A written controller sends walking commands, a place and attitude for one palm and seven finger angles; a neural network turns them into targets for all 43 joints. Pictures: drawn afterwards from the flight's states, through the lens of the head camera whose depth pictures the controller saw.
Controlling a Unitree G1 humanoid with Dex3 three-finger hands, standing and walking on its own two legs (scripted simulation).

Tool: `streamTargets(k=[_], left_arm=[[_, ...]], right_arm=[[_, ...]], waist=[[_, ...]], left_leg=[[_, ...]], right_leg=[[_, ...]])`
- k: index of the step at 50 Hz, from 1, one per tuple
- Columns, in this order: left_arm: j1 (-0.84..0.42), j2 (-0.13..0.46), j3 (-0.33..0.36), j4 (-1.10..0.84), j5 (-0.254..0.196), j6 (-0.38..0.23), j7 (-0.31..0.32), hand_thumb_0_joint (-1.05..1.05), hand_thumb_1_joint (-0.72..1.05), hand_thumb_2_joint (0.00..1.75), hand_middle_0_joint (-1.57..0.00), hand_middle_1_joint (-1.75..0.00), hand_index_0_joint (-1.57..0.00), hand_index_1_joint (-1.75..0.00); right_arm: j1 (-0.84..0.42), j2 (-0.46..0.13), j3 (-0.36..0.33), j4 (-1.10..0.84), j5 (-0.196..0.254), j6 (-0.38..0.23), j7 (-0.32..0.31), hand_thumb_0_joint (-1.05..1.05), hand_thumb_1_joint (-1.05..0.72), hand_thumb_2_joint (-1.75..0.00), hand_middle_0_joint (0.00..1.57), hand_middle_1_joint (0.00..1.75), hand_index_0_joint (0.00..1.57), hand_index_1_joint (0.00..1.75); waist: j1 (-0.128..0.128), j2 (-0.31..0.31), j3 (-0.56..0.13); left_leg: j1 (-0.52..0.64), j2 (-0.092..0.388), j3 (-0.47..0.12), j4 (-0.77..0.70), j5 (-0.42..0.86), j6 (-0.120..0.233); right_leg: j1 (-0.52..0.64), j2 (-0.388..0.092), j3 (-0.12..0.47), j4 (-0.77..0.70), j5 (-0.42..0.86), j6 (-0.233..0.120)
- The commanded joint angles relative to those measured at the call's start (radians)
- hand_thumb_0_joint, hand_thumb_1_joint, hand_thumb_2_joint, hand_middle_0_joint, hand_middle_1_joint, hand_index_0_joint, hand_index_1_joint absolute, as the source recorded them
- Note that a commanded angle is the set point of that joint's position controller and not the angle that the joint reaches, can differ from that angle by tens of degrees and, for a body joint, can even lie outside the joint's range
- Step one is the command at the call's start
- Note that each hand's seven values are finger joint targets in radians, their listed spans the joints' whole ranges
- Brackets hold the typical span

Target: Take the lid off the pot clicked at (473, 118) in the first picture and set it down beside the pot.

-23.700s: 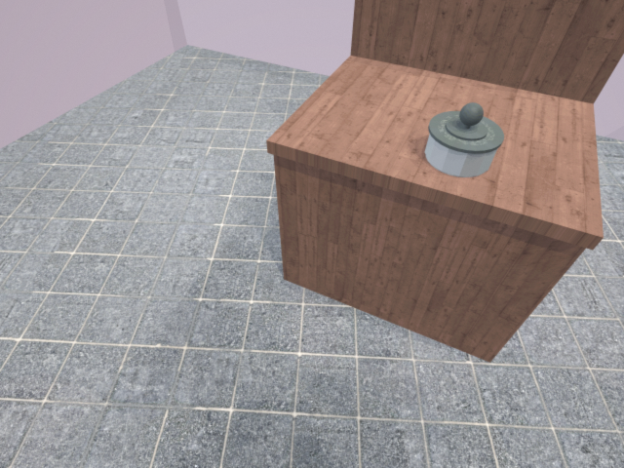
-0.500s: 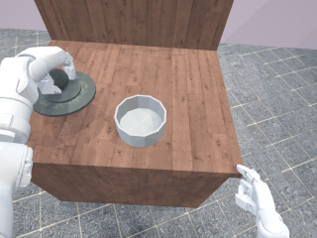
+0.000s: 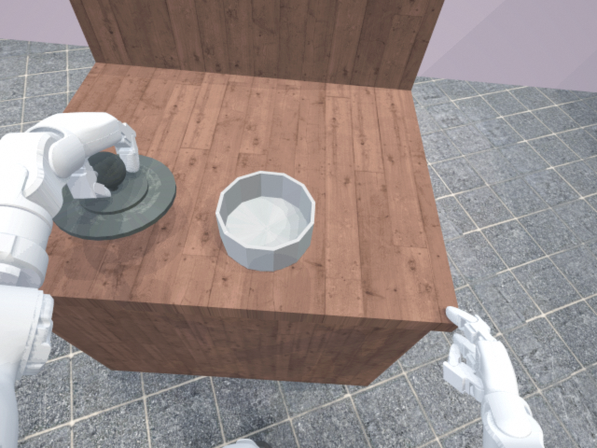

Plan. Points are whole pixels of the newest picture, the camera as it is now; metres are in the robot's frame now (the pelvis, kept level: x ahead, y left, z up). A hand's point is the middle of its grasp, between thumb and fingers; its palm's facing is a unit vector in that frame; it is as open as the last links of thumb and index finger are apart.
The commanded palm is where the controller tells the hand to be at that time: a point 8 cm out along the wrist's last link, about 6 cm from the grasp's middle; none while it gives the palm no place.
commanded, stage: lower the lid onto the table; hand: left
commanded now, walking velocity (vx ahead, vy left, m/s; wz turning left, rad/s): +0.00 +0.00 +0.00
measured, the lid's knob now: (105, 170) +0.46 +0.29 +0.07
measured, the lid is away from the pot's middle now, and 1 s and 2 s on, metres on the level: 0.23 0.23 0.24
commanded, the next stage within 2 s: open the fingers wide in 1.36 s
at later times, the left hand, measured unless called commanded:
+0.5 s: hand (99, 184) +0.44 +0.30 +0.06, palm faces -0.43 -0.08 -0.90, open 8.0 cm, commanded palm +0.49 +0.29 +0.12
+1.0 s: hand (109, 202) +0.44 +0.30 +0.02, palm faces -0.42 -0.08 -0.90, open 8.0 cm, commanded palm +0.50 +0.29 +0.09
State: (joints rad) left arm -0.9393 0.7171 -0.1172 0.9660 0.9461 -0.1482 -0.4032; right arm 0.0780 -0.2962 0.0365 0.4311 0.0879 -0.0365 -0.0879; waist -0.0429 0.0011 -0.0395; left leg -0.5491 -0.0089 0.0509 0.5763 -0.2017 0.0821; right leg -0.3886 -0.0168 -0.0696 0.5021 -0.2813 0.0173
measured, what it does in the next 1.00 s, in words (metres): stands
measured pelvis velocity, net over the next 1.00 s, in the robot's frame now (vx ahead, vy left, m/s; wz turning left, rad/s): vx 0.00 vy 0.02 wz -0.01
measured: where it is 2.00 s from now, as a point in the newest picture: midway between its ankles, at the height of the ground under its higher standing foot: outside the picture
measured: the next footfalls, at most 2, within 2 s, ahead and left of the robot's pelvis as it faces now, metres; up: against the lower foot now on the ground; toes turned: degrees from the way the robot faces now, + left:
none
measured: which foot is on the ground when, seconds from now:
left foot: down 0.00-1.00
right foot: down 0.00-1.00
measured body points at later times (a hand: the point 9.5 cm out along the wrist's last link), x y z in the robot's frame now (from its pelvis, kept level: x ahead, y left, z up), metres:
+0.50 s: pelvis +0.00 +0.01 -0.01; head +0.07 +0.04 +0.44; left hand +0.46 +0.30 +0.11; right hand +0.23 -0.24 -0.04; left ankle +0.05 +0.06 -0.73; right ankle -0.03 -0.14 -0.73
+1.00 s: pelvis +0.00 +0.02 -0.01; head +0.07 +0.06 +0.43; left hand +0.46 +0.30 +0.08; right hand +0.23 -0.24 -0.04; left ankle +0.05 +0.06 -0.73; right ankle -0.03 -0.14 -0.73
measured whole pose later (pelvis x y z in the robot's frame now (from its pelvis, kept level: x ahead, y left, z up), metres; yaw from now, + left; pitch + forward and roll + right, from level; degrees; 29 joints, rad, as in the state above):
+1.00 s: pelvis +0.00 +0.02 -0.01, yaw -1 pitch +13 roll -4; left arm -0.89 0.64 -0.13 1.01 0.99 -0.13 -0.24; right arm 0.08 -0.30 0.02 0.41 0.07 -0.05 -0.10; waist -0.05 -0.01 -0.07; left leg -0.68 -0.01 0.06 0.69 -0.25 0.11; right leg -0.51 -0.02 -0.05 0.61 -0.32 0.00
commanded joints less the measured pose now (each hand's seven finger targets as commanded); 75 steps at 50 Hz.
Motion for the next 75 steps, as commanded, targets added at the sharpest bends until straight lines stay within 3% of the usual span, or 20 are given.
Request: streamTargets(k=[1, 13, 15, 18, 20, 24, 30, 31, 34, 38, 43, 45, 61, 64, 66, 68, 70, 72, 73, 75], left_arm=[[-0.546, 0.312, 0.132, -0.213, -0.016, -0.005, 0.075, 0.00, 0.59, 1.02, -0.87, -1.04, -0.82, -1.03], [-0.538, 0.243, 0.080, -0.167, 0.006, 0.018, 0.091, 0.00, 0.59, 1.02, -0.87, -1.04, -0.82, -1.03], [-0.568, 0.295, 0.120, -0.230, 0.010, -0.003, 0.093, 0.00, 0.59, 1.02, -0.87, -1.04, -0.82, -1.03], [-0.535, 0.258, 0.100, -0.182, 0.012, 0.000, 0.104, 0.00, 0.59, 1.02, -0.87, -1.04, -0.82, -1.03], [-0.530, 0.306, 0.141, -0.204, 0.015, -0.014, 0.114, 0.00, 0.59, 1.02, -0.87, -1.04, -0.82, -1.03], [-0.515, 0.242, 0.098, -0.171, 0.023, 0.003, 0.137, 0.00, 0.59, 1.02, -0.87, -1.04, -0.82, -1.03], [-0.529, 0.244, 0.113, -0.220, 0.029, 0.005, 0.159, 0.00, 0.59, 1.02, -0.87, -1.04, -0.82, -1.03], [-0.504, 0.192, 0.076, -0.167, 0.022, 0.019, 0.160, 0.00, 0.59, 1.02, -0.87, -1.04, -0.82, -1.03], [-0.496, 0.200, 0.073, -0.130, 0.028, 0.031, 0.168, 0.00, 0.59, 1.02, -0.87, -1.04, -0.82, -1.03], [-0.532, 0.159, 0.041, -0.175, 0.033, 0.026, 0.176, 0.00, 0.59, 1.02, -0.87, -1.04, -0.82, -1.03], [-0.520, 0.202, 0.073, -0.178, 0.024, 0.019, 0.194, 0.00, 0.59, 1.02, -0.87, -1.04, -0.82, -1.03], [-0.538, 0.227, 0.091, -0.222, 0.033, 0.009, 0.208, 0.00, 0.59, 1.02, -0.87, -1.04, -0.82, -1.03], [-0.488, 0.113, 0.029, -0.121, 0.049, 0.045, 0.230, 0.00, 0.59, 1.02, -0.87, -1.04, -0.82, -1.03], [-0.504, 0.160, 0.063, -0.148, 0.053, 0.036, 0.237, 0.00, 0.59, 1.02, -0.87, -1.04, -0.82, -1.03], [-0.517, 0.150, 0.057, -0.172, 0.057, 0.025, 0.243, 0.00, 0.59, 1.02, -0.87, -1.04, -0.82, -1.03], [-0.495, 0.151, 0.057, -0.144, 0.056, 0.027, 0.253, 0.00, 0.59, 1.02, -0.87, -1.04, -0.82, -1.03], [-0.477, 0.211, 0.095, -0.144, 0.062, 0.019, 0.265, 0.00, 0.59, 1.02, -0.87, -1.04, -0.82, -1.03], [-0.502, 0.159, 0.060, -0.164, 0.062, 0.024, 0.274, 0.00, 0.59, 1.02, -0.87, -1.04, -0.82, -1.03], [-0.248, 0.194, 0.161, -0.162, 0.075, 0.029, 0.278, 0.00, 0.59, 1.02, -0.87, -1.04, -0.82, -1.03], [-0.278, 0.253, 0.205, -0.258, 0.081, 0.015, 0.289, 0.00, 0.56, 1.00, -0.84, -1.03, -0.80, -1.02]], right_arm=[[0.209, -0.163, -0.057, 0.116, -0.014, 0.088, -0.027, 0.00, -0.90, -0.90, 0.20, 0.30, 0.20, 0.30], [0.217, -0.167, -0.067, 0.111, -0.014, 0.099, -0.022, 0.00, -0.90, -0.90, 0.20, 0.30, 0.20, 0.30], [0.214, -0.174, -0.067, 0.101, -0.018, 0.090, -0.025, 0.00, -0.90, -0.90, 0.20, 0.30, 0.20, 0.30], [0.227, -0.166, -0.069, 0.112, -0.019, 0.096, -0.025, 0.00, -0.90, -0.90, 0.20, 0.30, 0.20, 0.30], [0.225, -0.172, -0.068, 0.101, -0.021, 0.090, -0.030, 0.00, -0.90, -0.90, 0.20, 0.30, 0.20, 0.30], [0.233, -0.168, -0.072, 0.111, -0.020, 0.098, -0.022, 0.00, -0.90, -0.90, 0.20, 0.30, 0.20, 0.30], [0.240, -0.168, -0.080, 0.098, -0.027, 0.093, -0.016, 0.00, -0.90, -0.90, 0.20, 0.30, 0.20, 0.30], [0.249, -0.161, -0.079, 0.105, -0.027, 0.100, -0.012, 0.00, -0.90, -0.90, 0.20, 0.30, 0.20, 0.30], [0.240, -0.172, -0.076, 0.107, -0.020, 0.108, -0.014, 0.00, -0.90, -0.90, 0.20, 0.30, 0.20, 0.30], [0.243, -0.170, -0.079, 0.109, -0.021, 0.105, -0.014, 0.00, -0.90, -0.90, 0.20, 0.30, 0.20, 0.30], [0.239, -0.171, -0.071, 0.105, -0.019, 0.100, -0.025, 0.00, -0.90, -0.90, 0.20, 0.30, 0.20, 0.30], [0.241, -0.172, -0.071, 0.098, -0.022, 0.089, -0.028, 0.00, -0.90, -0.90, 0.20, 0.30, 0.20, 0.30], [0.267, -0.169, -0.084, 0.106, -0.027, 0.103, -0.009, 0.00, -0.90, -0.90, 0.20, 0.30, 0.20, 0.30], [0.269, -0.175, -0.083, 0.100, -0.027, 0.108, -0.013, 0.00, -0.90, -0.90, 0.20, 0.30, 0.20, 0.30], [0.273, -0.171, -0.084, 0.095, -0.032, 0.105, -0.012, 0.00, -0.90, -0.90, 0.20, 0.30, 0.20, 0.30], [0.267, -0.170, -0.081, 0.097, -0.030, 0.109, -0.014, 0.00, -0.90, -0.90, 0.20, 0.30, 0.20, 0.30], [0.264, -0.175, -0.072, 0.086, -0.027, 0.106, -0.021, 0.00, -0.90, -0.90, 0.20, 0.30, 0.20, 0.30], [0.267, -0.171, -0.077, 0.093, -0.028, 0.108, -0.019, 0.00, -0.90, -0.90, 0.20, 0.30, 0.20, 0.30], [0.250, -0.144, -0.090, 0.031, -0.034, 0.111, 0.005, 0.00, -0.90, -0.90, 0.20, 0.30, 0.20, 0.30], [0.233, -0.152, -0.089, 0.022, -0.037, 0.128, 0.015, 0.00, -0.90, -0.90, 0.20, 0.30, 0.20, 0.30]], waist=[[-0.042, 0.201, -0.406], [-0.050, 0.197, -0.398], [-0.039, 0.228, -0.456], [-0.048, 0.221, -0.414], [-0.036, 0.212, -0.434], [-0.044, 0.220, -0.403], [-0.038, 0.250, -0.479], [-0.050, 0.216, -0.447], [-0.052, 0.170, -0.395], [-0.059, 0.217, -0.418], [-0.054, 0.200, -0.422], [-0.042, 0.250, -0.462], [-0.068, 0.224, -0.428], [-0.066, 0.210, -0.449], [-0.061, 0.271, -0.475], [-0.068, 0.228, -0.448], [-0.054, 0.213, -0.453], [-0.063, 0.244, -0.463], [0.033, 0.295, -0.506], [0.028, 0.323, -0.575]], left_leg=[[0.563, 0.052, -0.104, -0.026, 0.276, -0.015], [0.551, 0.054, -0.112, 0.001, 0.268, -0.022], [0.582, 0.052, -0.116, 0.016, 0.340, -0.023], [0.577, 0.061, -0.123, 0.016, 0.310, -0.026], [0.570, 0.056, -0.123, 0.019, 0.319, -0.024], [0.569, 0.065, -0.136, 0.024, 0.309, -0.033], [0.623, 0.063, -0.150, 0.051, 0.422, -0.040], [0.600, 0.063, -0.146, 0.055, 0.393, -0.036], [0.531, 0.063, -0.143, 0.035, 0.234, -0.033], [0.575, 0.073, -0.169, 0.037, 0.233, -0.041], [0.538, 0.069, -0.159, 0.039, 0.193, -0.035], [0.565, 0.066, -0.164, 0.046, 0.242, -0.041], [0.544, 0.074, -0.188, 0.104, 0.275, -0.052], [0.536, 0.075, -0.192, 0.108, 0.232, -0.047], [0.568, 0.076, -0.205, 0.117, 0.284, -0.061], [0.523, 0.076, -0.191, 0.118, 0.211, -0.051], [0.485, 0.068, -0.182, 0.121, 0.192, -0.046], [0.509, 0.076, -0.191, 0.121, 0.203, -0.053], [0.540, 0.049, -0.203, 0.125, 0.293, -0.073], [0.595, 0.056, -0.204, 0.148, 0.438, -0.095]], right_leg=[[-0.183, 0.035, -0.003, -0.062, 0.140, -0.060], [-0.246, 0.037, -0.004, -0.036, 0.108, -0.059], [-0.239, 0.033, 0.001, -0.025, 0.144, -0.064], [-0.280, 0.039, -0.006, -0.025, 0.103, -0.059], [-0.268, 0.037, -0.002, -0.020, 0.119, -0.063], [-0.309, 0.042, -0.008, -0.012, 0.089, -0.062], [-0.320, 0.041, -0.003, 0.009, 0.124, -0.065], [-0.324, 0.047, -0.006, 0.007, 0.109, -0.060], [-0.336, 0.044, -0.005, 0.008, 0.058, -0.060], [-0.381, 0.044, -0.006, 0.027, 0.037, -0.063], [-0.364, 0.044, -0.001, 0.033, 0.043, -0.065], [-0.364, 0.042, 0.002, 0.043, 0.057, -0.071], [-0.467, 0.054, -0.003, 0.094, 0.030, -0.062], [-0.470, 0.053, -0.001, 0.104, 0.025, -0.063], [-0.490, 0.056, -0.002, 0.118, 0.026, -0.066], [-0.494, 0.057, -0.002, 0.115, 0.008, -0.064], [-0.469, 0.057, 0.001, 0.124, 0.021, -0.069], [-0.497, 0.059, -0.004, 0.133, 0.014, -0.067], [-0.421, 0.055, -0.006, 0.131, 0.015, -0.079], [-0.406, 0.055, -0.005, 0.143, 0.069, -0.079]])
